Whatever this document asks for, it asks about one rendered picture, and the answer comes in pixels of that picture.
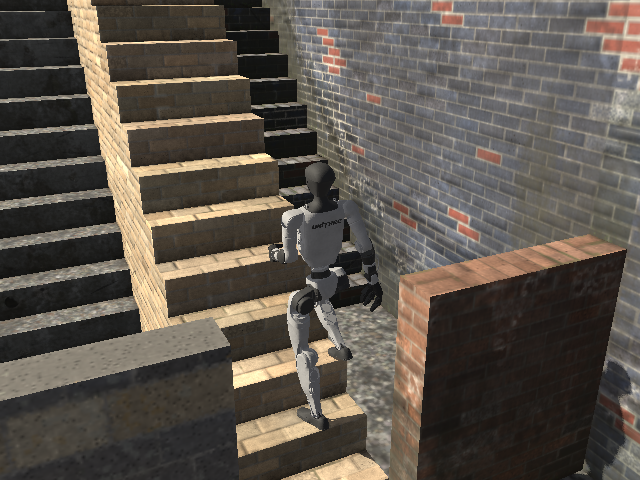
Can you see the robot left upper arm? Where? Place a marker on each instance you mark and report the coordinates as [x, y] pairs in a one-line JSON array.
[[291, 220]]

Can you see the robot right hand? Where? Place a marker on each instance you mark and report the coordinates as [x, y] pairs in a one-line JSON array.
[[371, 291]]

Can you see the left robot foot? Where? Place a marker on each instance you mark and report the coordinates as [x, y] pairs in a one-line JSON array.
[[321, 422]]

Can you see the right robot forearm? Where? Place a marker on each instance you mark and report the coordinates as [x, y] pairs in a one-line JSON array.
[[369, 266]]

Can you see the left robot shin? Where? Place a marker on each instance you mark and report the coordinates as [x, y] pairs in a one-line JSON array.
[[309, 380]]

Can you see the robot right upper arm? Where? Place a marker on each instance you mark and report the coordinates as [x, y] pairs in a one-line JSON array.
[[354, 219]]

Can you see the robot left hand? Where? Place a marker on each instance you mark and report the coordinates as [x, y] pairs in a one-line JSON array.
[[271, 247]]

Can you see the left robot forearm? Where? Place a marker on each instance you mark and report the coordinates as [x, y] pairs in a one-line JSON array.
[[278, 255]]

